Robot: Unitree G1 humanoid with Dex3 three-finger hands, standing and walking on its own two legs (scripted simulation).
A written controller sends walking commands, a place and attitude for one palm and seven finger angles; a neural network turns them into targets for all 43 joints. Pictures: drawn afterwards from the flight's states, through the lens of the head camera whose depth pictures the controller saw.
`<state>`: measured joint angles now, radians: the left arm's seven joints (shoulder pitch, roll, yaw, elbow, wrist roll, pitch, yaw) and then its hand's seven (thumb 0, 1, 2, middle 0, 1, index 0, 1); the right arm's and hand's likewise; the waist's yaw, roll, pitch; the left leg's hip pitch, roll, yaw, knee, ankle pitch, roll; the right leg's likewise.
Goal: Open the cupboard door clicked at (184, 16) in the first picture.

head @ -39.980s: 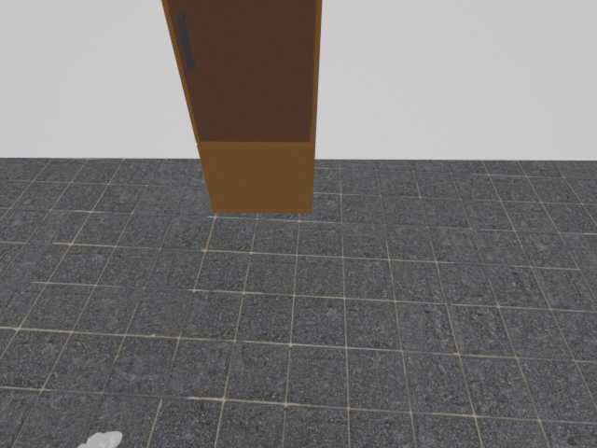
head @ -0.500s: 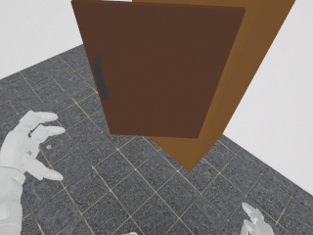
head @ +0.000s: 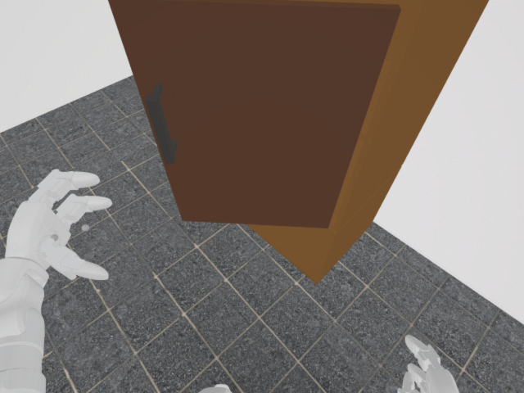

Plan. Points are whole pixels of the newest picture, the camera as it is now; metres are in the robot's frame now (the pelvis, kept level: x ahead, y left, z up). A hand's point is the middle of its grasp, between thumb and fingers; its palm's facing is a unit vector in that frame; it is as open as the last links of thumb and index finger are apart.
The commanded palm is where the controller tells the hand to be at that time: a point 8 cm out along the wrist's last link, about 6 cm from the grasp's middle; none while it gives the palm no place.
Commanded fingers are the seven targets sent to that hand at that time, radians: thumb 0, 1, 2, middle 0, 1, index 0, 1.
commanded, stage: move the hooked fingers beside the handle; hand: left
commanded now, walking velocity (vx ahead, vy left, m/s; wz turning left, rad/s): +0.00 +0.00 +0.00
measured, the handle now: (164, 125) +0.56 +0.23 +0.07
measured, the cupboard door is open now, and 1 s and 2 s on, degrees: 41 41 41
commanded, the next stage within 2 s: none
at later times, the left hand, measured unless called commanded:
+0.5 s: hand (104, 186) +0.40 +0.28 +0.08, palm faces +0.03 -1.00 -0.01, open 14.0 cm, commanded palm +0.38 +0.33 +0.08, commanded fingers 0.00 -0.50 0.30 -0.30 -1.20 -0.30 -1.20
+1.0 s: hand (117, 156) +0.47 +0.29 +0.07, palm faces +0.01 -1.00 +0.00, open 14.0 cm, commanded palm +0.46 +0.34 +0.07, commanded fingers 0.00 -0.50 0.30 -0.30 -1.20 -0.30 -1.20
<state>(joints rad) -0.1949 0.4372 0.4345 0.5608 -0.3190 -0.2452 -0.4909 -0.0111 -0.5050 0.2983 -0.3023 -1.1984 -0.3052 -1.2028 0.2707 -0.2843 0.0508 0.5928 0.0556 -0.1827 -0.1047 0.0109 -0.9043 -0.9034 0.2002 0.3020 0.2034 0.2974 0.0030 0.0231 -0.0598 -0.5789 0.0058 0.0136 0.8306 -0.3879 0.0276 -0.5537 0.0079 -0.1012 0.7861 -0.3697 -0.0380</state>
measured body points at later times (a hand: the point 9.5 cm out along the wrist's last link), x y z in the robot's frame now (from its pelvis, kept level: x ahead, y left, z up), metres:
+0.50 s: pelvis +0.01 +0.01 +0.00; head +0.08 +0.02 +0.44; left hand +0.39 +0.34 +0.08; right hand +0.08 -0.26 -0.10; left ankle +0.02 +0.10 -0.70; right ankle +0.02 -0.10 -0.70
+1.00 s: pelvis +0.01 +0.03 -0.02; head +0.12 +0.05 +0.42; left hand +0.47 +0.35 +0.07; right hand +0.04 -0.25 -0.12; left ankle +0.02 +0.10 -0.70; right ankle +0.02 -0.10 -0.70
